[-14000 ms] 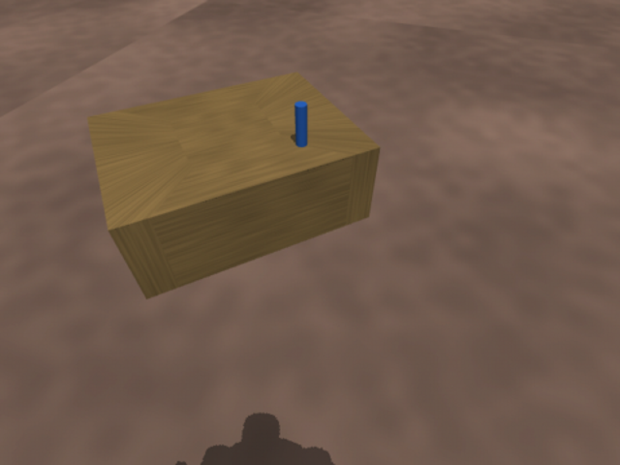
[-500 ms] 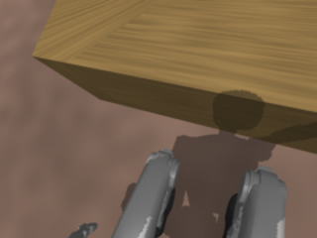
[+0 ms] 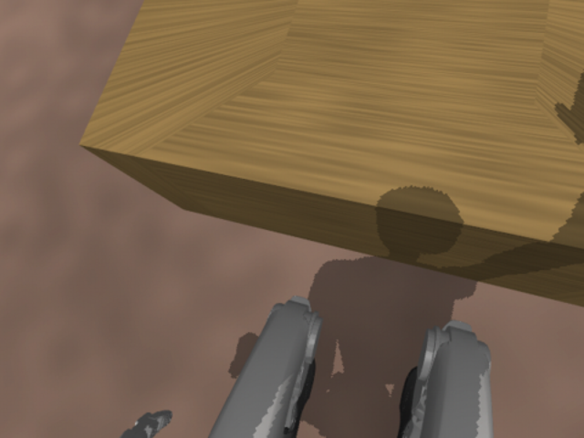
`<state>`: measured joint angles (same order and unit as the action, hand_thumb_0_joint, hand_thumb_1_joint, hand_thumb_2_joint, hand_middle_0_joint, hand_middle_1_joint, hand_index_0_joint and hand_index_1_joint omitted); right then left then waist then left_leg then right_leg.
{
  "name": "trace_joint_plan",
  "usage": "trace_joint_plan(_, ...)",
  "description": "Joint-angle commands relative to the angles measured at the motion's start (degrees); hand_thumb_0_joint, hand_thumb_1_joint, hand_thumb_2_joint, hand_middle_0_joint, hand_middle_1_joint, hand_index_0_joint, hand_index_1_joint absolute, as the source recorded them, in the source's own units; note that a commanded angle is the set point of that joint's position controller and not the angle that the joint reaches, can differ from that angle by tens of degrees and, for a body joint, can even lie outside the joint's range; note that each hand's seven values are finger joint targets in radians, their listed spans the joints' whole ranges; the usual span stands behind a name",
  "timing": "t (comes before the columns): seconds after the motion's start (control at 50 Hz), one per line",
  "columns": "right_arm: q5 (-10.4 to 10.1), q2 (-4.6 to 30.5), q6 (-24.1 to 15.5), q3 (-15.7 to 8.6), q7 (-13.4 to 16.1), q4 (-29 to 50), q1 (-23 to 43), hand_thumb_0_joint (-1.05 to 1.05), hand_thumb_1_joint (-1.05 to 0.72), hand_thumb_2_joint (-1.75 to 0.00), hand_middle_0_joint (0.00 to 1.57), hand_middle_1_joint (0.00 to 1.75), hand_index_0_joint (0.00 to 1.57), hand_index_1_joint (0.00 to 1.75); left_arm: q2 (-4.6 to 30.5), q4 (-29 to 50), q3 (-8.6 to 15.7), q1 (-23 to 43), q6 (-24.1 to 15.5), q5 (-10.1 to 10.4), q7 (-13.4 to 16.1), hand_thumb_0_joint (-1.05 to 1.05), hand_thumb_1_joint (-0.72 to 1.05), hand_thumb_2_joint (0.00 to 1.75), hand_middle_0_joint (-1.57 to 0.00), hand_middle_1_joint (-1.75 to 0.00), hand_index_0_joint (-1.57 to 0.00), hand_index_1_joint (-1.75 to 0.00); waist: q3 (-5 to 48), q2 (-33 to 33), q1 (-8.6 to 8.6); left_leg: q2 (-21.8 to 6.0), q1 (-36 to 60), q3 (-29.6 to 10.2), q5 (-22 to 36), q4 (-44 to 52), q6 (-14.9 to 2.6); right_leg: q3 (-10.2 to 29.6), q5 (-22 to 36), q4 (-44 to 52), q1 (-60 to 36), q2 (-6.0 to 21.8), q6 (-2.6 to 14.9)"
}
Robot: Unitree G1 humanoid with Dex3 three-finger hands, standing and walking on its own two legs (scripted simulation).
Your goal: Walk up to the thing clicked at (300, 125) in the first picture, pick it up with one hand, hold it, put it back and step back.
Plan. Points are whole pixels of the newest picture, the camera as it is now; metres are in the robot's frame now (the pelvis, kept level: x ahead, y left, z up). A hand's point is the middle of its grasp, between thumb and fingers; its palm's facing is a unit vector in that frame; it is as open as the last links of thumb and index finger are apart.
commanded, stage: settle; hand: right
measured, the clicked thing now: out of the picture +0.56 -0.29 +0.06
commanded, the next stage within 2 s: lift in 0.36 s
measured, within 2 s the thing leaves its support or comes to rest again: neither
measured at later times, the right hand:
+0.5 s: hand out of the picture +0.57 -0.29 +0.07, palm faces +0.30 +0.95 -0.04, open 8.4 cm
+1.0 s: hand out of the picture +0.51 -0.28 +0.13, palm faces +0.31 +0.95 -0.04, open 8.4 cm
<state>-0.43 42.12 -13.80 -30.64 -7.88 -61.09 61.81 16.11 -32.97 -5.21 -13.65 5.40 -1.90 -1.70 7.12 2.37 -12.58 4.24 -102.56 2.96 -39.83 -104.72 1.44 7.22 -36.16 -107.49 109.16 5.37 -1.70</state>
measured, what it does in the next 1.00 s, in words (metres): rises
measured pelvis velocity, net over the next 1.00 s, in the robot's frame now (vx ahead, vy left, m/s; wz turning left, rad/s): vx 0.02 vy -0.01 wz -0.05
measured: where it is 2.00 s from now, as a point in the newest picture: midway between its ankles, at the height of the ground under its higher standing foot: (348, 424)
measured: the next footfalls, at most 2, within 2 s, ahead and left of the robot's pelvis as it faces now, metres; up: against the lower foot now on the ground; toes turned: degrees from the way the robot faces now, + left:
none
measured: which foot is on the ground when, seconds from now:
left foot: down 0.00-1.00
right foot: down 0.00-1.00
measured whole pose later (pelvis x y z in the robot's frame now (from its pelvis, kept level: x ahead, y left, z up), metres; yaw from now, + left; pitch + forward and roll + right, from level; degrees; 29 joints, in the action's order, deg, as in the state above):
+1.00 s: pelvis +0.02 -0.01 +0.10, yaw -3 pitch +31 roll +6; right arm -4.0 28.4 -16.4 -26.5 -4.6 -51.1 45.5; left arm 14.2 -35.3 -1.6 -14.7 3.6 -0.9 -0.5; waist 9.0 2.4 -8.4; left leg 3.3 -80.5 2.1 -36.0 -85.4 1.2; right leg 5.1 -33.0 -88.7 86.9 5.2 -1.4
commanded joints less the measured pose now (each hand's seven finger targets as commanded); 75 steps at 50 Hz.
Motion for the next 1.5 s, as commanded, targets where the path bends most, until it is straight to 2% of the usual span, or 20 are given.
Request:
trace_joint_plan(0.0,-2.05,16.03,-5.69,-1.28,-0.21,16.59,24.17,0.0,-0.29,-1.32,1.34,1.46,1.38,1.46,11.42,1.03,4.63,-12.04,-0.35,0.0,0.69,0.0,0.92,0.89,-0.19,-0.3,-0.2,-0.29,41.55,15.84,0.15,-0.13,15.65,2.29,19.64,13.01,-3.03,-1.25,20.11,11.12,-38.5,-0.43,3.44)
trace_joint_plan(0.14,-1.75,14.95,-6.54,0.0,0.96,18.53,27.17,0.0,-0.33,-1.36,1.34,1.48,1.38,1.48,11.66,-0.89,5.62,-12.56,-1.03,-0.36,1.11,0.0,0.91,0.89,-0.19,-0.3,-0.19,-0.3,42.4,19.43,0.65,-0.34,14.92,1.69,18.03,15.42,-3.36,-1.36,19.7,14.23,-43.78,-0.48,2.88)
trace_joint_plan(0.4,-1.94,12.3,-6.39,0.14,0.33,10.0,20.9,0.0,-0.35,-1.44,1.36,1.54,1.4,1.55,12.29,-0.51,6.37,-12.57,-1.25,-0.15,1.09,0.0,0.92,0.89,-0.19,-0.3,-0.19,-0.3,39.86,12.89,-0.47,-0.57,21.08,1.42,21.57,18.48,-2.72,-1.76,21.27,15.24,-41.38,-0.85,3.6)
trace_joint_plan(0.42,-1.88,12.19,-6.92,0.69,0.46,13.43,23.5,0.0,-0.36,-1.42,1.35,1.53,1.39,1.53,10.14,-0.58,5.08,-12.95,-1.13,-0.15,0.86,0.0,0.92,0.89,-0.19,-0.3,-0.19,-0.3,40.83,12.39,-0.22,-0.4,22.23,1.14,22.95,18.93,-2.63,-2.03,22.05,15.24,-41.03,-0.7,3.82)
trace_joint_plan(0.5,-2.03,14.34,-7.35,-1.41,0.61,13.07,21.86,0.0,-0.29,-1.37,1.37,1.5,1.4,1.5,11.54,0.11,5.83,-12.56,-1.09,-0.04,0.89,0.0,0.93,0.89,-0.2,-0.31,-0.21,-0.29,41.85,12.79,0.71,-0.4,22.07,1.43,21.54,19.03,-2.8,-1.73,21.85,16.41,-42.99,-0.78,3.53)
trace_joint_plan(0.68,-2.81,12.26,-7.53,-1.31,1.34,20.32,19.01,0.0,-0.27,-1.34,1.34,1.47,1.37,1.47,10.2,1.25,6.12,-12.03,-1.23,0.3,1.15,0.0,0.93,0.89,-0.19,-0.3,-0.2,-0.29,46.32,13.7,2.79,-0.35,28.5,0.85,22.42,22.81,-2.76,-2.52,22.31,19.64,-48.29,-0.86,3.55)
trace_joint_plan(0.7,-2.95,9.29,-7.22,0.11,1.3,19.44,17.36,0.0,-0.27,-1.34,1.34,1.46,1.37,1.46,10.15,0.81,6.43,-12.0,-1.35,0.26,1.2,0.0,0.92,0.89,-0.19,-0.3,-0.2,-0.29,44.91,14.04,2.07,-0.41,28.08,1.11,22.61,23.11,-2.78,-2.52,22.73,20.24,-49.03,-0.92,3.34)
trace_joint_plan(0.9,-4.48,2.94,-7.35,2.48,3.37,24.95,7.47,0.0,-0.27,-1.33,1.35,1.46,1.38,1.46,8.77,0.37,7.46,-10.94,-2.33,0.91,1.87,0.0,0.92,0.9,-0.19,-0.3,-0.2,-0.29,39.4,11.06,4.15,-0.56,35.39,0.88,24.25,29.8,-2.95,-2.92,23.41,27.68,-53.87,-1.2,3.16)
trace_joint_plan(0.96,-5.49,-1.93,-7.23,4.34,3.52,24.46,3.16,0.0,-0.27,-1.32,1.34,1.45,1.37,1.45,9.89,0.65,8.84,-10.09,-2.88,1.12,2.27,0.0,0.92,0.89,-0.19,-0.3,-0.2,-0.29,36.36,9.21,3.85,-0.58,36.1,1.07,23.61,32.2,-3.01,-2.46,22.88,30.57,-56.56,-1.22,3.01)
trace_joint_plan(1.02,-6.01,-1.96,-7.56,4.37,3.82,28.83,-0.15,0.0,-0.25,-1.31,1.32,1.44,1.36,1.44,8.21,1.37,8.19,-9.0,-3.17,1.54,2.37,0.0,0.91,0.9,-0.19,-0.3,-0.2,-0.29,35.45,8.47,5.56,-0.68,41.34,0.51,23.55,35.35,-3.05,-3.32,21.69,33.81,-57.38,-1.62,3.07)
trace_joint_plan(1.06,-6.66,-6.86,-7.33,6.81,4.15,29.36,-4.61,0.0,-0.23,-1.31,1.32,1.44,1.35,1.44,8.73,1.89,9.2,-8.8,-3.65,1.6,2.59,0.0,0.91,0.9,-0.19,-0.3,-0.2,-0.29,34.16,6.19,4.89,-0.72,44.31,0.56,24.53,37.43,-2.79,-3.54,21.5,35.66,-58.19,-1.86,3.11)
trace_joint_plan(1.1,-7.08,-6.57,-7.77,6.39,4.72,32.71,-5.38,0.0,-0.23,-1.3,1.3,1.43,1.34,1.43,8.61,1.72,9.2,-8.05,-4.0,1.72,2.73,0.0,0.9,0.9,-0.19,-0.3,-0.19,-0.29,34.28,8.27,6.3,-0.83,44.51,0.45,24.25,38.42,-3.08,-3.48,22.81,37.49,-62.43,-1.85,2.76)
trace_joint_plan(1.12,-7.34,-9.32,-7.84,8.49,4.64,33.88,-7.35,0.0,-0.23,-1.29,1.3,1.42,1.33,1.42,8.59,1.49,9.51,-7.91,-4.28,1.67,2.78,0.0,0.9,0.9,-0.19,-0.3,-0.19,-0.29,33.95,8.4,5.83,-0.81,45.01,0.62,24.9,39.23,-3.05,-3.28,23.83,38.47,-64.48,-1.79,2.63)
trace_joint_plan(1.22,-7.37,-10.59,-8.82,9.03,6.85,37.95,-9.88,0.0,-0.22,-1.3,1.3,1.42,1.33,1.42,7.09,0.72,9.35,-6.96,-5.34,1.6,3.28,0.0,0.89,0.91,-0.19,-0.29,-0.19,-0.29,28.14,6.05,6.67,-1.05,51.17,-0.18,25.59,43.96,-2.77,-4.21,21.89,43.13,-65.09,-2.17,2.75)
trace_joint_plan(1.24,-7.5,-13.48,-8.82,11.29,6.87,37.66,-11.03,0.0,-0.22,-1.3,1.29,1.42,1.33,1.42,7.01,0.55,9.45,-6.63,-5.66,1.66,3.35,0.0,0.89,0.91,-0.19,-0.29,-0.19,-0.3,26.98,5.75,6.01,-1.17,51.62,-0.32,25.76,44.96,-2.73,-4.42,21.73,44.06,-65.94,-2.26,2.77)
trace_joint_plan(1.32,-6.95,-13.67,-9.83,11.6,7.79,38.06,-13.1,0.0,-0.27,-1.33,1.31,1.45,1.35,1.45,7.2,-0.2,9.82,-5.96,-6.54,1.39,3.59,0.0,0.88,0.91,-0.19,-0.29,-0.18,-0.3,24.03,5.31,6.65,-1.3,54.08,-0.5,24.03,47.78,-2.87,-4.64,20.02,47.59,-68.74,-2.49,2.4)
trace_joint_plan(1.34,-6.96,-16.46,-9.77,13.74,7.59,36.78,-15.46,0.0,-0.28,-1.33,1.31,1.44,1.35,1.44,6.97,-0.12,9.7,-5.39,-6.81,1.37,3.57,0.0,0.89,0.9,-0.19,-0.29,-0.18,-0.3,22.77,4.78,6.51,-1.48,54.99,-0.49,24.1,48.54,-2.8,-4.87,19.93,48.34,-69.02,-2.64,2.31)
trace_joint_plan(1.42,-7.5,-17.94,-10.17,13.66,7.2,36.6,-20.52,0.0,-0.25,-1.34,1.33,1.47,1.36,1.47,6.61,0.1,9.71,-4.62,-7.51,1.27,3.44,0.0,0.9,0.9,-0.19,-0.29,-0.18,-0.29,20.95,2.74,7.45,-1.56,58.02,-0.34,25.02,50.53,-2.61,-4.93,21.07,50.75,-70.25,-2.79,2.31)
trace_joint_plan(1.44,-7.47,-15.27,-10.47,11.78,7.69,39.47,-19.49,0.0,-0.25,-1.34,1.32,1.46,1.36,1.46,6.8,0.33,9.83,-4.15,-7.48,1.34,3.44,0.0,0.9,0.9,-0.19,-0.29,-0.19,-0.29,21.68,3.72,8.8,-1.8,59.53,-0.83,24.61,51.46,-2.58,-5.33,20.56,51.54,-70.93,-2.97,2.28)
trace_joint_plan(1.48,-7.88,-17.91,-10.67,13.71,7.8,40.0,-20.33,0.0,-0.24,-1.33,1.31,1.45,1.35,1.45,6.06,0.68,9.42,-3.92,-7.67,1.49,3.37,0.0,0.9,0.9,-0.18,-0.29,-0.18,-0.29,21.69,1.97,8.19,-1.9,61.08,-1.09,25.93,52.5,-2.34,-5.51,21.14,52.06,-72.02,-2.99,2.51)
